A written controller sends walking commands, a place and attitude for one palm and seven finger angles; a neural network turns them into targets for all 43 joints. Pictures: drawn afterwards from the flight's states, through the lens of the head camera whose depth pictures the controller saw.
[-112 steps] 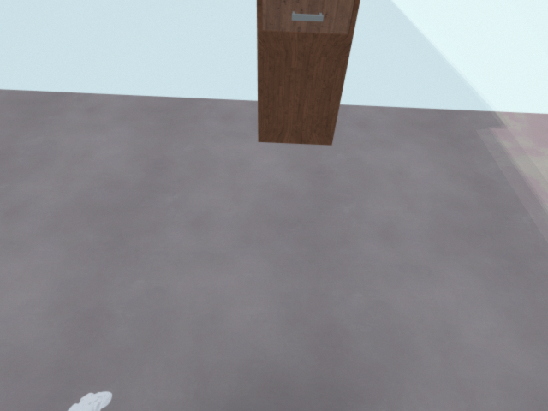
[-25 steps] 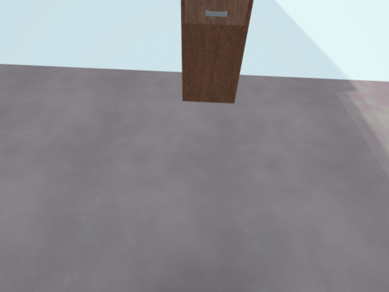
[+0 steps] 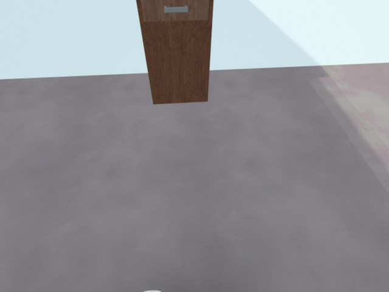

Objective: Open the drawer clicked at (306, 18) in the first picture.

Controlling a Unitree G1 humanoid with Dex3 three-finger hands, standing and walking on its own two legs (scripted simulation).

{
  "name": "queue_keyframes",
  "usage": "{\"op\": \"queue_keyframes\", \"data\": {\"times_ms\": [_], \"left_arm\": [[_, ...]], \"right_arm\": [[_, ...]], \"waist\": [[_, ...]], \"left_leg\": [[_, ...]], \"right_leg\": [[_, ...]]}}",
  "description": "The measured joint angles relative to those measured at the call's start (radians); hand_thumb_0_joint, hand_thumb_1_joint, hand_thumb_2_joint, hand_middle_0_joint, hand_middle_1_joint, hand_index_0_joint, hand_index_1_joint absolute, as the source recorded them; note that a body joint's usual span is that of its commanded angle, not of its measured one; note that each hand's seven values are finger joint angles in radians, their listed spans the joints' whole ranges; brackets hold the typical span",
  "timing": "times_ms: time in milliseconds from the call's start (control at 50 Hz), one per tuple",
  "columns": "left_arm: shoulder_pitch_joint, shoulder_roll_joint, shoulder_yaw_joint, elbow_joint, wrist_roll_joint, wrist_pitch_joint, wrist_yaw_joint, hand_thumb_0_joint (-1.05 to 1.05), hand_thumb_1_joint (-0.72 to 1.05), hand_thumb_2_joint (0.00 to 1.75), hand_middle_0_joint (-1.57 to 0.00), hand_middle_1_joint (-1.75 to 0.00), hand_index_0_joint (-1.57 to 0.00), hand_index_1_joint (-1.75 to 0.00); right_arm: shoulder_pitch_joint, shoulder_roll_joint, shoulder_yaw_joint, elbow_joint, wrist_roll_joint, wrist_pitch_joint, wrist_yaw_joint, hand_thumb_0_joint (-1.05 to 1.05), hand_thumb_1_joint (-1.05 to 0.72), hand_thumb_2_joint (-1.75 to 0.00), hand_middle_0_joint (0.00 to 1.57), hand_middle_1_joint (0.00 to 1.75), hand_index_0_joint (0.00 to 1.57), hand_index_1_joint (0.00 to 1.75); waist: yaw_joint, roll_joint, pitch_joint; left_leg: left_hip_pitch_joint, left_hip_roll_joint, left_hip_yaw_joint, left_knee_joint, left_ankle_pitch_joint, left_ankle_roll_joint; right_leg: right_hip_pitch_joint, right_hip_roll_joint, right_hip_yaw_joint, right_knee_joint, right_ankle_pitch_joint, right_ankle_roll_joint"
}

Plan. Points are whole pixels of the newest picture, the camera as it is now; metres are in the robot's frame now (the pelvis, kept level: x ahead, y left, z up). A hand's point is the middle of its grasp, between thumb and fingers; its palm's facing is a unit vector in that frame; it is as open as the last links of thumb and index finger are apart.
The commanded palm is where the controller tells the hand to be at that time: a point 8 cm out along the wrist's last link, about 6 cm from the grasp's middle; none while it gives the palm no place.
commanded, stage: walk to a spot facing it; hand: left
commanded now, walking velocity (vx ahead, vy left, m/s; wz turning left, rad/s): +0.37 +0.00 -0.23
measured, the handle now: (175, 8) +1.54 +0.25 -0.04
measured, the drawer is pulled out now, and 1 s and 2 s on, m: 0.00 0.00 0.00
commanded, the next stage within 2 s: turn to face it in 1.54 s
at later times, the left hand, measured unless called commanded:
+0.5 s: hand (113, 252) +0.23 +0.24 -0.18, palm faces -0.07 -0.99 -0.15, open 7.4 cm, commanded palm none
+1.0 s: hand (178, 147) +0.60 +0.11 -0.17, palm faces -0.30 -0.94 -0.14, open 7.4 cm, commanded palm none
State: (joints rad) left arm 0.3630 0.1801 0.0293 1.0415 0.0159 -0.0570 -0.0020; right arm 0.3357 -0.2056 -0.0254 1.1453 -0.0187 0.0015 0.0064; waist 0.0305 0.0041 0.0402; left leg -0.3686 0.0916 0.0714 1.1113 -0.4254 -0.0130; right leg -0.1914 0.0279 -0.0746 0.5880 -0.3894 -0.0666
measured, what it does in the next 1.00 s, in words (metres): walks ahead, turning right: left foot, then right foot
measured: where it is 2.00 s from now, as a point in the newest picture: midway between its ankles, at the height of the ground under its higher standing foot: (219, 190)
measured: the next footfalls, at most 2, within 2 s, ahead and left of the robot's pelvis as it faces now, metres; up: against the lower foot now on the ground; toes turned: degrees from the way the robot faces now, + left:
left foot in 0.34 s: +0.32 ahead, +0.13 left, +0.00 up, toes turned +3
right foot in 0.96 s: +0.53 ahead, -0.13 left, +0.00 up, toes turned -24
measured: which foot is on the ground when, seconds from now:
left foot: up 0.00-0.32, down 0.34-0.96, up 0.98-1.00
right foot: down 0.00-0.36, up 0.38-0.94, down 0.96-1.00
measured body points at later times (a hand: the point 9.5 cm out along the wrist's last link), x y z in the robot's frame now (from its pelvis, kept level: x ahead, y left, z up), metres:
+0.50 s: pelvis +0.23 +0.06 +0.00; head +0.24 +0.09 +0.45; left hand +0.24 +0.29 -0.17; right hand +0.27 -0.18 -0.13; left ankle +0.28 +0.12 -0.73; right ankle +0.13 -0.06 -0.62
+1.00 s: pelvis +0.45 -0.01 -0.01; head +0.48 -0.01 +0.44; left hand +0.62 +0.16 -0.16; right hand +0.25 -0.14 -0.15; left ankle +0.30 +0.12 -0.68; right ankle +0.49 -0.11 -0.73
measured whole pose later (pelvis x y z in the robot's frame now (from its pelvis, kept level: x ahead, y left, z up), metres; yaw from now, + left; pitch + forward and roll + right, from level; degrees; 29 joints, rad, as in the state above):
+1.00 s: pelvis +0.45 -0.01 -0.01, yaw -16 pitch -1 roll -1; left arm 0.11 0.15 0.05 1.01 0.03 -0.06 -0.01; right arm 0.53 -0.08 -0.02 1.21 -0.01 -0.05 -0.01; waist -0.05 0.00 0.08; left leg -0.08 0.11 0.22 0.90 -0.51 -0.01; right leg -0.40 -0.02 -0.17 0.64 -0.20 -0.08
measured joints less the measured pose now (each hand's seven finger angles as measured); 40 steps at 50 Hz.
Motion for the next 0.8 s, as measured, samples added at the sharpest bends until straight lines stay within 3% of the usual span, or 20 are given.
{"op": "queue_keyframes", "data": {"times_ms": [80,180,280,320,340,380,420,480,560,640,720,800], "left_arm": [[0.056,-0.034,-0.013,0.034,0.005,-0.004,0.009,0.0,0.9,0.9,-0.2,-0.3,-0.2,-0.29],[0.099,-0.068,-0.022,0.077,0.008,-0.007,0.016,0.0,0.9,0.9,-0.2,-0.3,-0.21,-0.29],[0.108,-0.064,-0.014,0.092,0.01,-0.009,0.026,0.0,0.9,0.9,-0.2,-0.3,-0.21,-0.29],[0.113,-0.055,-0.007,0.098,0.01,-0.008,0.028,0.0,0.9,0.9,-0.2,-0.3,-0.21,-0.29],[0.116,-0.05,-0.003,0.103,0.007,-0.006,0.027,0.0,0.9,0.9,-0.2,-0.3,-0.21,-0.29],[0.089,-0.037,0.006,0.107,-0.003,0.01,0.022,0.0,0.9,0.9,-0.2,-0.3,-0.21,-0.29],[0.055,-0.022,0.011,0.098,-0.005,0.02,0.02,0.01,0.9,0.9,-0.2,-0.3,-0.2,-0.29],[-0.011,0.001,0.026,0.064,0.007,0.03,0.01,0.01,0.9,0.9,-0.2,-0.3,-0.2,-0.29],[-0.087,0.017,0.041,0.001,0.019,0.043,0.002,0.01,0.91,0.9,-0.19,-0.29,-0.2,-0.29],[-0.142,0.016,0.048,-0.031,0.021,0.058,-0.009,0.0,0.91,0.9,-0.19,-0.29,-0.2,-0.29],[-0.179,0.007,0.043,-0.033,0.021,0.071,-0.017,0.0,0.91,0.9,-0.19,-0.29,-0.2,-0.29],[-0.211,-0.003,0.033,-0.023,0.019,0.079,-0.021,0.0,0.91,0.9,-0.19,-0.29,-0.2,-0.29]], "right_arm": [[-0.068,0.002,-0.014,-0.042,-0.005,-0.008,0.005,0.01,-0.91,-0.9,0.2,0.3,0.19,0.3],[-0.158,0.018,-0.022,-0.105,0.001,-0.018,0.017,0.0,-0.91,-0.9,0.2,0.3,0.19,0.3],[-0.223,0.044,-0.014,-0.138,0.007,-0.029,0.027,0.0,-0.91,-0.9,0.2,0.3,0.19,0.3],[-0.236,0.055,-0.008,-0.15,0.005,-0.046,0.025,0.0,-0.91,-0.9,0.2,0.3,0.19,0.3],[-0.237,0.06,-0.006,-0.155,0.001,-0.059,0.022,0.0,-0.91,-0.9,0.2,0.3,0.19,0.3],[-0.237,0.072,-0.004,-0.161,-0.007,-0.078,0.013,0.0,-0.91,-0.9,0.2,0.3,0.19,0.3],[-0.216,0.078,-0.002,-0.154,-0.005,-0.081,0.005,0.0,-0.91,-0.9,0.2,0.3,0.2,0.3],[-0.159,0.083,-0.019,-0.131,0.004,-0.089,-0.018,-0.01,-0.92,-0.9,0.2,0.3,0.2,0.3],[-0.078,0.05,-0.029,-0.09,0.002,-0.093,-0.028,-0.02,-0.95,-0.9,0.2,0.3,0.2,0.3],[0.004,0.044,-0.024,-0.049,0.005,-0.09,-0.028,-0.02,-0.94,-0.9,0.2,0.3,0.19,0.3],[0.07,0.059,-0.016,-0.022,0.005,-0.09,-0.028,-0.01,-0.93,-0.9,0.2,0.3,0.19,0.3],[0.122,0.084,-0.006,-0.004,-0.002,-0.091,-0.027,0.0,-0.92,-0.9,0.2,0.3,0.19,0.3]], "waist": [[-0.006,-0.006,-0.009],[-0.014,0.002,-0.01],[0.011,-0.005,0.005],[0.014,-0.02,0.008],[0.008,-0.028,0.009],[0.001,-0.048,0.022],[-0.001,-0.055,0.024],[-0.009,-0.059,0.016],[-0.012,-0.063,-0.01],[-0.02,-0.063,-0.029],[-0.041,-0.053,-0.026],[-0.073,-0.042,-0.005]], "left_leg": [[-0.153,0.015,0.014,0.027,0.115,-0.019],[-0.258,0.031,0.018,-0.106,0.233,-0.029],[-0.22,0.013,0.043,-0.343,0.271,-0.002],[-0.155,-0.015,0.056,-0.441,0.271,0.018],[-0.12,-0.027,0.061,-0.469,0.274,0.038],[-0.108,-0.037,0.085,-0.403,0.205,0.079],[-0.053,-0.039,0.111,-0.41,0.159,0.095],[0.047,-0.052,0.136,-0.508,0.165,0.095],[0.153,-0.072,0.16,-0.632,0.176,0.1],[0.24,-0.092,0.177,-0.723,0.17,0.097],[0.32,-0.096,0.192,-0.781,0.146,0.085],[0.392,-0.085,0.212,-0.806,0.101,0.064]], "right_leg": [[0.097,0.011,0.04,-0.143,0.042,0.001],[0.2,0.02,0.074,-0.254,0.044,0.015],[0.292,0.017,0.09,-0.29,-0.014,0.04],[0.301,0.004,0.099,-0.229,-0.075,0.053],[0.281,-0.004,0.1,-0.14,-0.116,0.054],[0.146,-0.018,0.106,0.213,-0.128,0.036],[-0.004,-0.022,0.106,0.529,-0.086,0.024],[-0.188,-0.059,0.069,0.694,0.023,0.028],[-0.353,-0.106,0.052,0.648,0.131,0.052],[-0.438,-0.137,0.059,0.567,0.236,0.077],[-0.444,-0.153,0.042,0.428,0.284,0.089],[-0.398,-0.147,-0.002,0.252,0.262,0.078]]}}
